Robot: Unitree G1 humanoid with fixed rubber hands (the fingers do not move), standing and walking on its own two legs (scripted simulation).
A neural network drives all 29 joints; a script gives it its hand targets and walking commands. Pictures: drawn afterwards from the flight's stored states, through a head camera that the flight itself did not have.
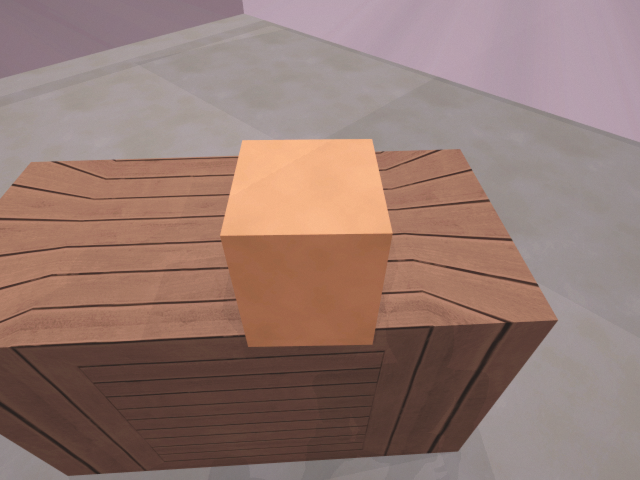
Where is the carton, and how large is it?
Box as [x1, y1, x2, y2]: [220, 139, 392, 346]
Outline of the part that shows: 371,139 242,140 220,237 248,346 372,344 392,233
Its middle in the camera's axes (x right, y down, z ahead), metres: -0.02 +0.01 +0.61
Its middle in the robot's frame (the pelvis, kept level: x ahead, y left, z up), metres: +0.47 +0.04 +0.04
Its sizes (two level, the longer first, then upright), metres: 0.210 0.200 0.250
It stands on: a pedestal, 0.69 m high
